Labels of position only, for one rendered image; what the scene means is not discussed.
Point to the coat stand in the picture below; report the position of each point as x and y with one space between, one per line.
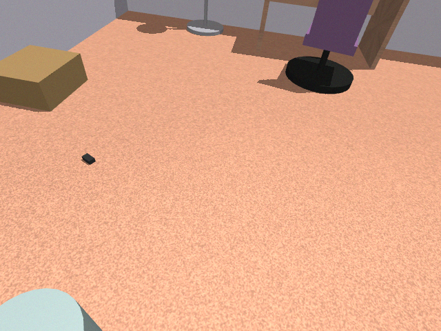
205 27

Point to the office chair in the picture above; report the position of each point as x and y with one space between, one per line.
336 27

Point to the desk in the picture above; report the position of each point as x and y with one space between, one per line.
385 15

